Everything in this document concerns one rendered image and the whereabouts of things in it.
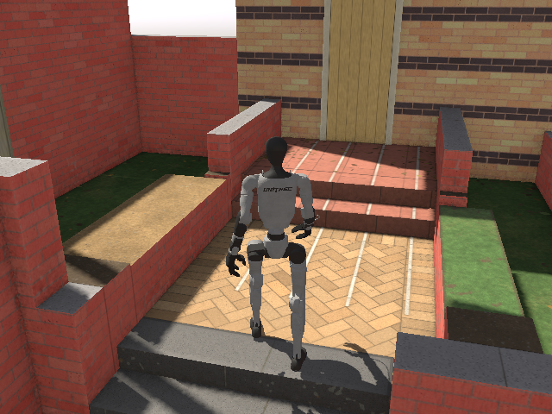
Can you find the right robot foot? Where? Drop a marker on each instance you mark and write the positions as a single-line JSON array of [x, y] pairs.
[[297, 363]]

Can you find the right robot hand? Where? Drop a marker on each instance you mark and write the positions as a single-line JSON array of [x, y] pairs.
[[301, 227]]

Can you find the robot left forearm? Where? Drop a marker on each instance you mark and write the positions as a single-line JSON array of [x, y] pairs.
[[238, 235]]

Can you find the left robot upper arm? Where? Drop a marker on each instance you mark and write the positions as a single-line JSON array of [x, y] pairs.
[[246, 199]]

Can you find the left robot hand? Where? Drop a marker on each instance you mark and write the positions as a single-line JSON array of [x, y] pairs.
[[230, 263]]

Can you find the robot right shin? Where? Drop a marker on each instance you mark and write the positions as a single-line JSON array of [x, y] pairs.
[[297, 326]]

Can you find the right robot upper arm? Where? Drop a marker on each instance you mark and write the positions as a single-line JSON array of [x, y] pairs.
[[305, 192]]

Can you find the robot right forearm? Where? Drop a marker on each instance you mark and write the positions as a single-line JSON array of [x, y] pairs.
[[308, 223]]

